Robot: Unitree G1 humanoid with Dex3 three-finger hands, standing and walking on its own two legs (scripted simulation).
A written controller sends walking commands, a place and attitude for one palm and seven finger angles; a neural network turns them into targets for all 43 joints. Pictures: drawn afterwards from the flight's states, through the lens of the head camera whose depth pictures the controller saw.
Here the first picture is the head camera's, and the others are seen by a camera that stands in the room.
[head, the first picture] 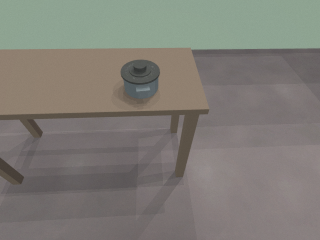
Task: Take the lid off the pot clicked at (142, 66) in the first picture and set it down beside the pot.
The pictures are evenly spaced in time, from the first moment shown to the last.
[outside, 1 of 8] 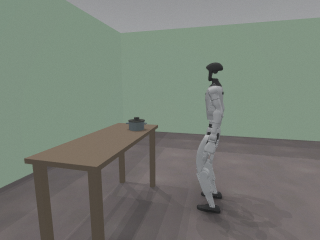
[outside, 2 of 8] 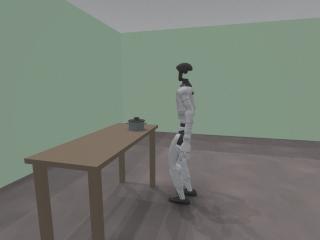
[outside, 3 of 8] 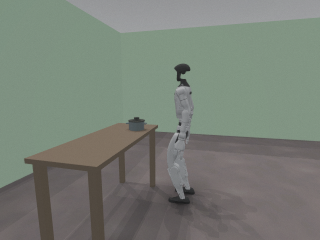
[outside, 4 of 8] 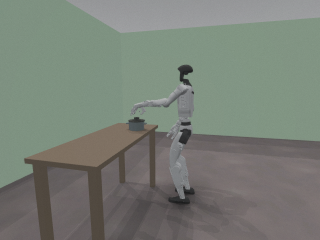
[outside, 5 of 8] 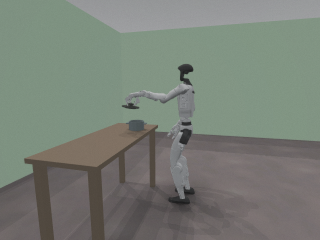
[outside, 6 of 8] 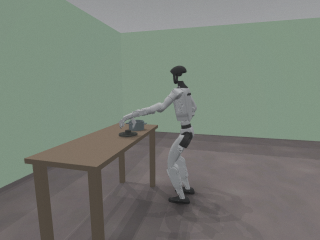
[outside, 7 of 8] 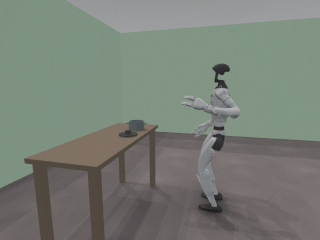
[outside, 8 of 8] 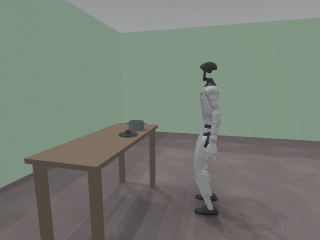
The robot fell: no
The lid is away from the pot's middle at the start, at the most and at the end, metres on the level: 0.00 0.25 0.24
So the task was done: yes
